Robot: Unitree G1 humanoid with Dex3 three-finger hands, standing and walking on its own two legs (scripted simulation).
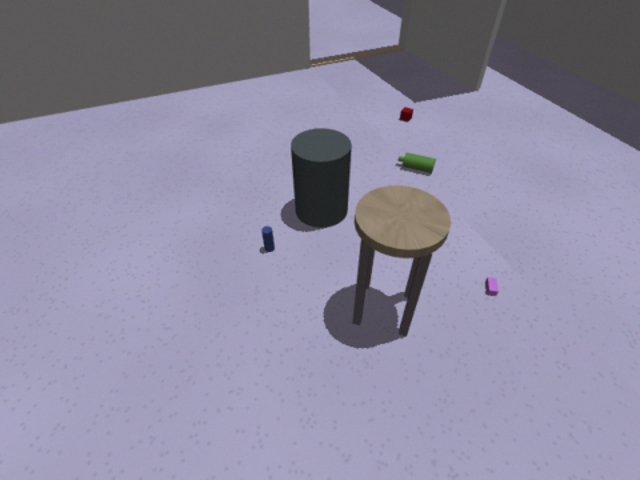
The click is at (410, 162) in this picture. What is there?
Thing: lying bottle
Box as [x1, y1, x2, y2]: [398, 153, 435, 172]
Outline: 398,160 403,162 403,166 431,172 435,159 410,153 406,153 404,157 399,156
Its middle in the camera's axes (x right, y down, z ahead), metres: +0.52 -0.45 +2.09
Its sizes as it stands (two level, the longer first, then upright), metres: 0.194 0.078 0.078
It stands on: the floor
